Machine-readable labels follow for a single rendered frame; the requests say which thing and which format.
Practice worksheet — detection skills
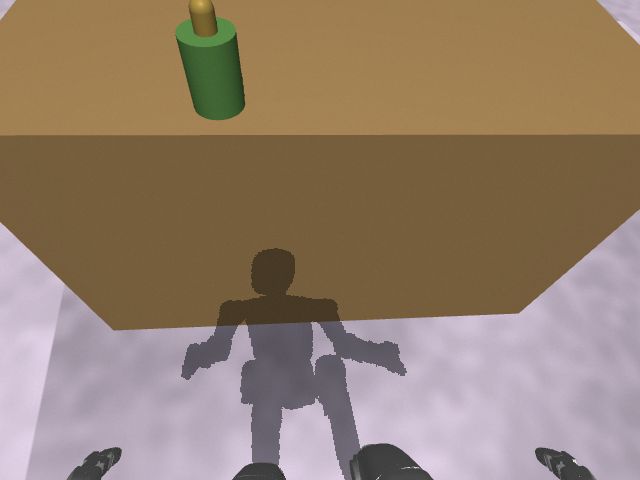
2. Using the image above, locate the left robot hand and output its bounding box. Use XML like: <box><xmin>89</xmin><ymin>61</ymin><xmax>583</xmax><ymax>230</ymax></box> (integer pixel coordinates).
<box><xmin>67</xmin><ymin>447</ymin><xmax>122</xmax><ymax>480</ymax></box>

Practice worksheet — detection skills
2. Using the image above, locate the bottle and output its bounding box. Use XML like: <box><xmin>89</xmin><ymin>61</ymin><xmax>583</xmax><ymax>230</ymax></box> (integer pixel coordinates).
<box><xmin>175</xmin><ymin>0</ymin><xmax>245</xmax><ymax>120</ymax></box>

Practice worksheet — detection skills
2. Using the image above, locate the right robot hand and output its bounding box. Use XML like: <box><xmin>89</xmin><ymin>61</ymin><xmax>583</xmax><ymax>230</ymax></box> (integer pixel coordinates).
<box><xmin>535</xmin><ymin>448</ymin><xmax>596</xmax><ymax>480</ymax></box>

